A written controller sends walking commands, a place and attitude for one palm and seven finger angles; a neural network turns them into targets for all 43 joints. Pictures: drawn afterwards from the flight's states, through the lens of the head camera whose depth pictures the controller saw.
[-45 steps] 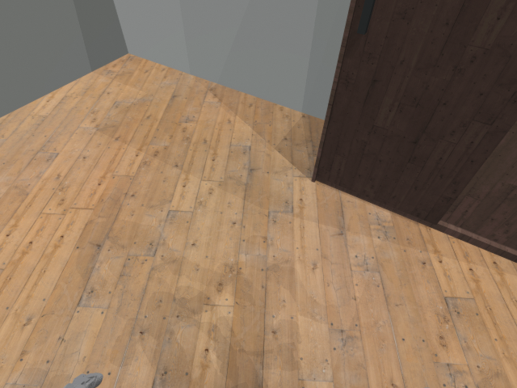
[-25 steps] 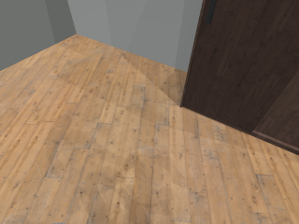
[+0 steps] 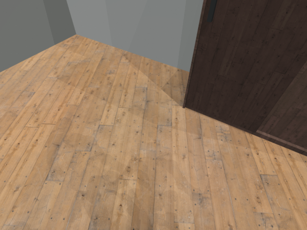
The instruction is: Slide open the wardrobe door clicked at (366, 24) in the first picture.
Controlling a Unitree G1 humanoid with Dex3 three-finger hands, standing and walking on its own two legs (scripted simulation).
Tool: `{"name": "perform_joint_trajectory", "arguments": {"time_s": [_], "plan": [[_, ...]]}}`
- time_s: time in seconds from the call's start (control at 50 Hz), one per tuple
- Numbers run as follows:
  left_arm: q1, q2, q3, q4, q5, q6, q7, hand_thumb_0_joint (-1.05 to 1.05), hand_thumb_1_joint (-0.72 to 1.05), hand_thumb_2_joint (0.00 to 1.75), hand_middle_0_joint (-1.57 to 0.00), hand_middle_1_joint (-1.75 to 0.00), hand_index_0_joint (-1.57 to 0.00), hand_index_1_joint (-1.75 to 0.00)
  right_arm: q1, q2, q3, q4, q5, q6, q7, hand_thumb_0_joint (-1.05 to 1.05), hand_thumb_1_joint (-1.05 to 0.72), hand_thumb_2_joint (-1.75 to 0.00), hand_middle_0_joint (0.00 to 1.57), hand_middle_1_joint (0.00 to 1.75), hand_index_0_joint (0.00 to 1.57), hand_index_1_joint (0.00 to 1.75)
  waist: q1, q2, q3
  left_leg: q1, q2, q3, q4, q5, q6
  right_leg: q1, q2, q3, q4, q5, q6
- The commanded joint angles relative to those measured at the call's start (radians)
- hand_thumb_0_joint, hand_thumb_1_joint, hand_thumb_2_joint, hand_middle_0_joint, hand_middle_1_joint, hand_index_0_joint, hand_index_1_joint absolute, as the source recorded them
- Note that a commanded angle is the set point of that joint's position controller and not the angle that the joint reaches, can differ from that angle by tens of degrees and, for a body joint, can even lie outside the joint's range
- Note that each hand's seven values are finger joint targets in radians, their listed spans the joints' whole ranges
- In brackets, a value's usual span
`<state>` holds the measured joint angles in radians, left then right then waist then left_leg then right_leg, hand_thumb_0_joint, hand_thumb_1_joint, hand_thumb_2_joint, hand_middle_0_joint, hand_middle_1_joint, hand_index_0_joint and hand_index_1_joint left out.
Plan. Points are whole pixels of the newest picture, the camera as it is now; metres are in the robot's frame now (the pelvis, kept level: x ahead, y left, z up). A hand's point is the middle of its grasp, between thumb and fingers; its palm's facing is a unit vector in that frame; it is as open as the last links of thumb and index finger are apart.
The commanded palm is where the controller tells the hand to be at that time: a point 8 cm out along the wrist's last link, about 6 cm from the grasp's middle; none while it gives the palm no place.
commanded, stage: look at it before walking up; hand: left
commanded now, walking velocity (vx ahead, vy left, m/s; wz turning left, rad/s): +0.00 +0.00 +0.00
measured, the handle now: (215, 1) +1.23 -0.28 +0.14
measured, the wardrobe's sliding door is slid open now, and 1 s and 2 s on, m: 0.00 0.00 0.00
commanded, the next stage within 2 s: walk to a spot facing it in 0.54 s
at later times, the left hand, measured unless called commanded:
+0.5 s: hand out of the picture +0.07 +0.25 -0.16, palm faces -0.03 -0.94 -0.33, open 7.4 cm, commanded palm none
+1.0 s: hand out of the picture +0.03 +0.20 -0.20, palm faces +0.00 -0.99 -0.15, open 7.4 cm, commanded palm none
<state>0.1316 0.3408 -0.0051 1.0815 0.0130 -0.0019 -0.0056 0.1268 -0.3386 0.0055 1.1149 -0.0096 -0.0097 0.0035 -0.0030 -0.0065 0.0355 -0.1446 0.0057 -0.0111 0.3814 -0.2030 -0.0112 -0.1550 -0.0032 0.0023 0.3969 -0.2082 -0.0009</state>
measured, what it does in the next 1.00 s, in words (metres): shifts its weight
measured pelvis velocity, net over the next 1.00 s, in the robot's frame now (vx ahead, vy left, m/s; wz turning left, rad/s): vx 0.07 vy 0.02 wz -0.05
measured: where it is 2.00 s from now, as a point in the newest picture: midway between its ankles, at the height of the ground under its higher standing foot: (158, 198)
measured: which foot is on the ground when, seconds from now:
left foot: down 0.00-1.00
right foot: down 0.00-0.98, up 1.00-1.00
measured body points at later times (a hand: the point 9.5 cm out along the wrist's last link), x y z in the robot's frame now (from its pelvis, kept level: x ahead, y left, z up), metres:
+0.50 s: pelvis +0.00 +0.00 +0.00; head +0.01 +0.00 +0.45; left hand +0.07 +0.30 -0.13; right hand +0.08 -0.30 -0.13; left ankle +0.00 +0.13 -0.74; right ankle +0.01 -0.12 -0.74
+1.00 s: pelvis +0.07 +0.02 -0.02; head +0.07 +0.04 +0.43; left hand +0.03 +0.25 -0.18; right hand +0.05 -0.23 -0.16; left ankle +0.00 +0.13 -0.74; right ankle +0.00 -0.11 -0.74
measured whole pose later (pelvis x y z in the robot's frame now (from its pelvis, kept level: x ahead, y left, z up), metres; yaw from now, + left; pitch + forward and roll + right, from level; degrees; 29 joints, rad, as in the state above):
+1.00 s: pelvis +0.07 +0.02 -0.02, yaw -3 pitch +0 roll -1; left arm 0.39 0.20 0.02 1.12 0.02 0.01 -0.02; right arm 0.32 -0.19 0.00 1.12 -0.02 -0.04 0.00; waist 0.01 -0.04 -0.01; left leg -0.15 0.01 0.05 0.58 -0.43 0.02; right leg -0.20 0.00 0.04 0.64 -0.40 -0.01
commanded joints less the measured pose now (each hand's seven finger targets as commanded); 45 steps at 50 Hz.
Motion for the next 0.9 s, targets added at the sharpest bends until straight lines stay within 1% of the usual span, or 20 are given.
{"name": "perform_joint_trajectory", "arguments": {"time_s": [0.0, 0.1, 0.2, 0.24, 0.3, 0.36, 0.46, 0.48, 0.62, 0.64, 0.66, 0.68, 0.7, 0.72, 0.74, 0.76, 0.78, 0.82, 0.84, 0.88], "plan": [[-0.047, 0.208, 0.039, -0.063, -0.004, -0.025, 0.017, 0.0, 0.9, 0.9, -0.2, -0.3, -0.2, -0.3, -0.057, -0.205, -0.04, -0.065, 0.001, -0.024, -0.013, 0.0, -0.9, -0.9, 0.2, 0.3, 0.2, 0.3, 0.005, -0.001, -0.06, -0.004, 0.107, -0.092, -0.063, 0.095, 0.039, 0.005, -0.119, 0.111, -0.074, 0.076, -0.033], [-0.046, 0.207, 0.039, -0.061, -0.002, -0.026, 0.017, 0.0, 0.9, 0.9, -0.2, -0.3, -0.2, -0.3, -0.058, -0.203, -0.042, -0.065, 0.001, -0.023, -0.013, 0.0, -0.9, -0.9, 0.2, 0.3, 0.2, 0.3, 0.005, -0.002, -0.053, -0.001, 0.107, -0.09, -0.064, 0.093, 0.038, -0.002, -0.119, 0.112, -0.081, 0.075, -0.032], [-0.046, 0.206, 0.039, -0.062, -0.001, -0.024, 0.016, 0.0, 0.9, 0.9, -0.2, -0.3, -0.2, -0.3, -0.058, -0.205, -0.042, -0.064, 0.0, -0.022, -0.013, 0.0, -0.9, -0.9, 0.2, 0.3, 0.2, 0.3, 0.004, 0.004, -0.045, -0.003, 0.107, -0.095, -0.074, 0.068, 0.038, -0.015, -0.116, 0.113, -0.087, 0.037, -0.031], [-0.046, 0.206, 0.04, -0.062, -0.002, -0.024, 0.016, 0.0, 0.9, 0.9, -0.2, -0.3, -0.2, -0.3, -0.057, -0.205, -0.041, -0.064, 0.0, -0.025, -0.013, 0.0, -0.9, -0.9, 0.2, 0.3, 0.2, 0.3, 0.004, 0.011, -0.056, -0.002, 0.107, -0.098, -0.074, 0.085, 0.039, -0.001, -0.115, 0.114, -0.083, 0.057, -0.032], [-0.039, 0.205, 0.04, -0.06, -0.002, -0.027, 0.016, 0.0, 0.9, 0.9, -0.2, -0.3, -0.2, -0.3, -0.059, -0.204, -0.043, -0.066, 0.002, -0.026, -0.013, 0.0, -0.9, -0.9, 0.2, 0.3, 0.2, 0.3, 0.006, 0.002, -0.072, 0.013, 0.11, -0.093, -0.067, 0.111, 0.039, 0.006, -0.119, 0.108, -0.08, 0.092, -0.031], [-0.04, 0.206, 0.038, -0.057, -0.002, -0.026, 0.016, 0.0, 0.9, 0.9, -0.2, -0.3, -0.2, -0.3, -0.063, -0.206, -0.041, -0.064, 0.002, -0.024, -0.014, 0.0, -0.9, -0.9, 0.2, 0.3, 0.2, 0.3, 0.005, 0.005, -0.061, 0.013, 0.11, -0.093, -0.072, 0.11, 0.037, 0.004, -0.119, 0.108, -0.083, 0.098, -0.03], [-0.037, 0.208, 0.038, -0.054, -0.003, -0.028, 0.016, 0.0, 0.9, 0.9, -0.2, -0.3, -0.2, -0.3, -0.063, -0.207, -0.041, -0.065, 0.001, -0.023, -0.014, 0.0, -0.9, -0.9, 0.2, 0.3, 0.2, 0.3, 0.004, 0.001, -0.062, 0.021, 0.11, -0.093, -0.071, 0.118, 0.037, 0.004, -0.12, 0.11, -0.087, 0.109, -0.032], [-0.033, 0.207, 0.039, -0.057, -0.002, -0.028, 0.017, 0.0, 0.9, 0.9, -0.2, -0.3, -0.2, -0.3, -0.058, -0.207, -0.042, -0.065, 0.003, -0.023, -0.013, 0.0, -0.9, -0.9, 0.2, 0.3, 0.2, 0.3, 0.004, 0.006, -0.074, 0.022, 0.111, -0.094, -0.068, 0.123, 0.038, 0.014, -0.12, 0.111, -0.086, 0.114, -0.032], [-0.035, 0.209, 0.038, -0.053, -0.003, -0.028, 0.016, 0.0, 0.9, 0.9, -0.2, -0.3, -0.2, -0.3, -0.064, -0.208, -0.04, -0.063, 0.002, -0.023, -0.014, 0.0, -0.9, -0.9, 0.2, 0.3, 0.2, 0.3, 0.005, 0.005, -0.062, 0.021, 0.111, -0.094, -0.074, 0.128, 0.035, 0.016, -0.12, 0.108, -0.088, 0.122, -0.031], [0.005, 0.131, 0.022, -0.033, -0.005, -0.019, 0.019, 0.0, 0.9, 0.9, -0.2, -0.3, -0.2, -0.3, -0.036, -0.132, -0.021, -0.044, -0.002, -0.016, -0.012, 0.0, -0.9, -0.9, 0.2, 0.3, 0.2, 0.3, 0.006, 0.007, -0.087, 0.031, 0.11, -0.079, -0.067, 0.091, 0.026, 0.024, -0.12, 0.102, -0.089, 0.072, -0.02], [0.044, 0.08, 0.009, -0.018, -0.003, -0.007, 0.02, 0.0, 0.9, 0.9, -0.2, -0.3, -0.2, -0.3, 0.006, -0.075, -0.008, -0.031, -0.006, -0.006, -0.009, 0.0, -0.9, -0.9, 0.2, 0.3, 0.2, 0.3, 0.006, -0.009, -0.091, 0.028, 0.102, -0.065, -0.054, 0.007, 0.017, 0.017, -0.111, 0.103, -0.08, -0.042, -0.014], [0.069, 0.077, 0.011, -0.015, 0.002, 0.0, 0.018, 0.0, 0.9, 0.9, -0.2, -0.3, -0.2, -0.3, 0.03, -0.072, -0.009, -0.026, -0.01, 0.0, -0.006, 0.0, -0.9, -0.9, 0.2, 0.3, 0.2, 0.3, 0.01, -0.011, -0.063, 0.0, 0.094, -0.063, -0.045, -0.113, 0.02, -0.006, -0.103, 0.114, -0.083, -0.173, -0.018], [0.079, 0.084, 0.016, -0.016, 0.006, 0.006, 0.012, 0.0, 0.9, 0.9, -0.2, -0.3, -0.2, -0.3, 0.037, -0.076, -0.013, -0.028, -0.013, 0.004, -0.004, 0.0, -0.9, -0.9, 0.2, 0.3, 0.2, 0.3, 0.011, -0.013, -0.005, -0.052, 0.088, -0.064, -0.054, -0.237, 0.025, -0.045, -0.097, 0.126, -0.088, -0.28, -0.024], [0.092, 0.088, 0.021, -0.021, 0.008, 0.008, 0.007, 0.0, 0.9, 0.9, -0.2, -0.3, -0.2, -0.3, 0.041, -0.077, -0.017, -0.033, -0.015, 0.006, -0.002, 0.0, -0.9, -0.9, 0.2, 0.3, 0.2, 0.3, 0.015, -0.014, 0.044, -0.104, 0.081, -0.067, -0.051, -0.325, 0.029, -0.071, -0.093, 0.143, -0.094, -0.353, -0.033], [0.107, 0.09, 0.027, -0.026, 0.01, 0.009, 0.002, 0.0, 0.9, 0.9, -0.2, -0.3, -0.2, -0.3, 0.048, -0.078, -0.02, -0.042, -0.017, 0.007, -0.002, 0.0, -0.9, -0.9, 0.2, 0.3, 0.2, 0.3, 0.016, -0.023, 0.076, -0.138, 0.076, -0.064, -0.035, -0.367, 0.032, -0.093, -0.09, 0.158, -0.092, -0.398, -0.043], [0.121, 0.085, 0.032, -0.031, 0.011, 0.008, -0.001, 0.0, 0.9, 0.9, -0.2, -0.3, -0.2, -0.3, 0.06, -0.072, -0.021, -0.046, -0.017, 0.003, -0.002, 0.0, -0.9, -0.9, 0.2, 0.3, 0.2, 0.3, 0.018, -0.033, 0.094, -0.164, 0.072, -0.063, -0.014, -0.364, 0.038, -0.097, -0.092, 0.172, -0.084, -0.401, -0.055], [0.15, 0.084, 0.036, -0.033, 0.01, 0.004, -0.003, 0.0, 0.9, 0.9, -0.2, -0.3, -0.2, -0.3, 0.068, -0.069, -0.024, -0.053, -0.016, -0.001, -0.002, 0.0, -0.9, -0.9, 0.2, 0.3, 0.2, 0.3, 0.025, -0.044, 0.093, -0.178, 0.068, -0.056, 0.028, -0.35, 0.043, -0.083, -0.099, 0.186, -0.083, -0.401, -0.068], [0.189, 0.08, 0.047, -0.033, 0.007, -0.007, -0.002, 0.0, 0.9, 0.9, -0.2, -0.3, -0.2, -0.3, 0.096, -0.04, -0.023, -0.063, -0.013, -0.016, -0.005, 0.0, -0.9, -0.9, 0.2, 0.3, 0.2, 0.3, 0.021, -0.067, 0.069, -0.203, 0.048, -0.013, 0.115, -0.265, 0.039, -0.033, -0.135, 0.236, -0.083, -0.357, -0.103], [0.206, 0.082, 0.053, -0.032, 0.005, -0.011, 0.0, 0.0, 0.9, 0.9, -0.2, -0.3, -0.2, -0.3, 0.11, -0.026, -0.026, -0.065, -0.012, -0.021, -0.005, 0.0, -0.9, -0.9, 0.2, 0.3, 0.2, 0.3, 0.021, -0.088, 0.059, -0.203, 0.042, 0.011, 0.154, -0.255, 0.035, -0.03, -0.158, 0.256, -0.09, -0.363, -0.117], [0.223, 0.081, 0.063, -0.034, 0.006, -0.019, 0.005, 0.0, 0.9, 0.9, -0.2, -0.3, -0.2, -0.3, 0.131, -0.007, -0.033, -0.071, -0.01, -0.027, -0.006, 0.0, -0.9, -0.9, 0.2, 0.3, 0.2, 0.3, 0.011, -0.128, 0.083, -0.208, 0.041, 0.059, 0.23, -0.245, 0.029, -0.058, -0.197, 0.303, -0.114, -0.355, -0.149]]}}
